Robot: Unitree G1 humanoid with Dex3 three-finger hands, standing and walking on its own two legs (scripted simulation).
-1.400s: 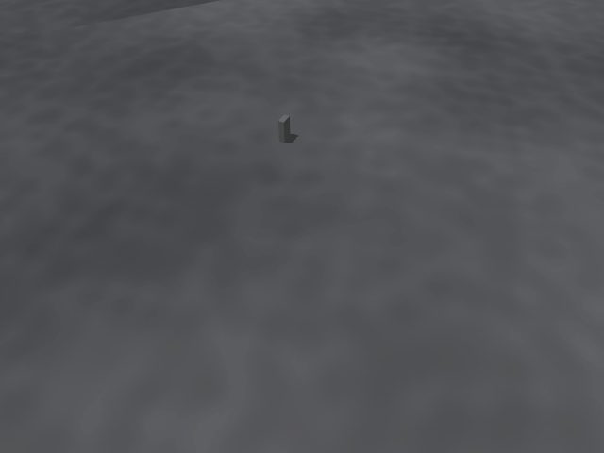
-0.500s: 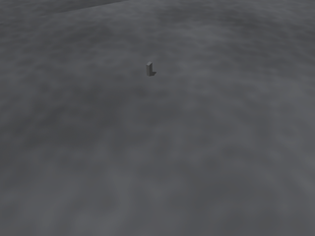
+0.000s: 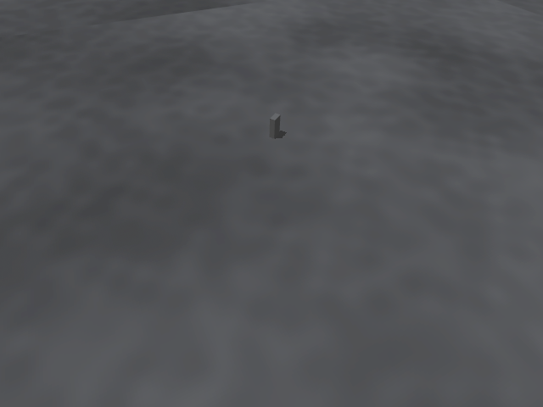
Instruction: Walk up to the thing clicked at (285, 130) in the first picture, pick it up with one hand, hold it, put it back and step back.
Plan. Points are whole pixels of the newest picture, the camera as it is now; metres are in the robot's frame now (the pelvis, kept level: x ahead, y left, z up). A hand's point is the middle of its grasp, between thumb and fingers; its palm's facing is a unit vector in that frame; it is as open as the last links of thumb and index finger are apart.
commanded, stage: walk up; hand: left
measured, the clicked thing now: (274, 126) +1.75 +0.10 -0.70
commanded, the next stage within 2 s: none
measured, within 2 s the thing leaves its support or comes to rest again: neither
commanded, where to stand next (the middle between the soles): +1.42 -0.09 m, yaw -2 degrees
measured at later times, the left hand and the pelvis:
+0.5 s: hand (171, 264) +0.42 +0.26 -0.15, palm faces -0.18 -0.93 -0.31, open 7.4 cm; pelvis +0.25 +0.02 -0.02, yaw -3 degrees
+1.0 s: hand (171, 209) +0.59 +0.31 -0.17, palm faces -0.05 -0.93 -0.35, open 7.4 cm; pelvis +0.55 +0.02 -0.02, yaw -3 degrees
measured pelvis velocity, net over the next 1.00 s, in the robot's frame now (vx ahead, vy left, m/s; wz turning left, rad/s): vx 0.55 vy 0.02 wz -0.06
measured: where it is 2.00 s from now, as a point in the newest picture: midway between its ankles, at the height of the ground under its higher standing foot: (294, 237)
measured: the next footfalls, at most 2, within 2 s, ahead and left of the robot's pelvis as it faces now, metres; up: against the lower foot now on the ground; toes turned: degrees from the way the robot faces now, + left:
right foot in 0.50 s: +0.44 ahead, -0.10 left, +0.00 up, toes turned -7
left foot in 0.98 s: +0.72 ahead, +0.15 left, +0.00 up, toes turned +2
